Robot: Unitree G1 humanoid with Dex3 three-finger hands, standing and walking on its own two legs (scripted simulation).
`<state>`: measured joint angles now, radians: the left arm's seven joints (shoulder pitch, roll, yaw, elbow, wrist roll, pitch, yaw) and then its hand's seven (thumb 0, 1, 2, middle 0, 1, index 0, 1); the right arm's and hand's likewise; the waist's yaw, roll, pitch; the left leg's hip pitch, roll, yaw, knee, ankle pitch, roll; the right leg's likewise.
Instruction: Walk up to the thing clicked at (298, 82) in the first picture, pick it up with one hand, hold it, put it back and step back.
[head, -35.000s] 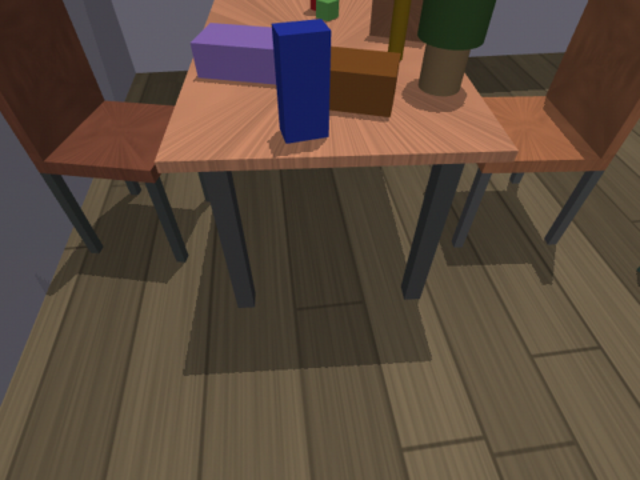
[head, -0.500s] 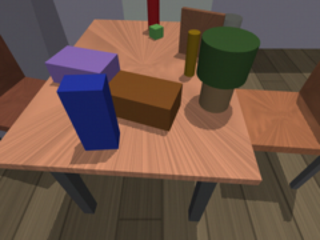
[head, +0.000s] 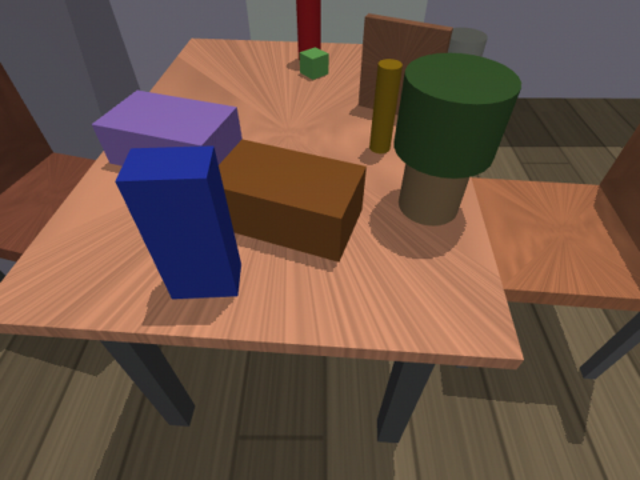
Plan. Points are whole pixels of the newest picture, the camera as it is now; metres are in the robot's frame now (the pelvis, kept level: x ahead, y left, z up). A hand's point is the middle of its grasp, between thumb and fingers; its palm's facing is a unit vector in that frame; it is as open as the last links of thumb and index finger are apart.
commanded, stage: stand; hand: left
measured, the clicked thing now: (190, 231) +0.45 +0.21 +0.07
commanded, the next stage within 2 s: step back in 0.76 s
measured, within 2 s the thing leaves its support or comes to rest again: neither
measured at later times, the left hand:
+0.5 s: hand out of the picture +0.07 +0.25 -0.16, palm faces -0.02 -0.94 -0.34, open 7.3 cm
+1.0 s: hand out of the picture +0.07 +0.29 -0.17, palm faces +0.00 -0.93 -0.38, open 7.3 cm
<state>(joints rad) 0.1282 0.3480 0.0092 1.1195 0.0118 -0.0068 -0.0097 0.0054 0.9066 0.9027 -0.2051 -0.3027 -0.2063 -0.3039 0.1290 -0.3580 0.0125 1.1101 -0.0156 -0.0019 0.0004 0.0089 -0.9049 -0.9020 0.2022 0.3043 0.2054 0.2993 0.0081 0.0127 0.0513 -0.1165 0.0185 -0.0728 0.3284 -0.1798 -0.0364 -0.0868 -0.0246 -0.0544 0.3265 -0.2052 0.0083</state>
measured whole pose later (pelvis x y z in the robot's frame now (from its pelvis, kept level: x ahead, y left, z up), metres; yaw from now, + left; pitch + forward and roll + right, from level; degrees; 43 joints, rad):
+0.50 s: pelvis +0.00 +0.00 +0.00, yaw +0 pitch -2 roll +0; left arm 0.13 0.35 0.01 1.11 0.01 -0.01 -0.01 0.01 0.91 0.90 -0.20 -0.30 -0.21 -0.30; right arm 0.13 -0.36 0.01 1.11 -0.02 0.00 0.00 0.01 -0.91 -0.90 0.20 0.30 0.21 0.30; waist 0.01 0.01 0.05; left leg -0.12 0.02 -0.07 0.33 -0.18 -0.04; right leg -0.09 -0.02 -0.05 0.32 -0.21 0.01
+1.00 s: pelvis -0.03 +0.03 -0.02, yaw +1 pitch -2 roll +0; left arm 0.08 0.37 0.06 0.98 0.02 0.04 0.00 0.01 0.90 0.90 -0.21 -0.30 -0.21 -0.30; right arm 0.12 -0.41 -0.05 0.98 0.00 0.05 0.01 0.01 -0.91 -0.90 0.20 0.30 0.20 0.30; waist 0.00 0.00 0.16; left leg -0.33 -0.04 -0.05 0.81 -0.46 0.05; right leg -0.26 -0.08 -0.04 0.56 -0.27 0.02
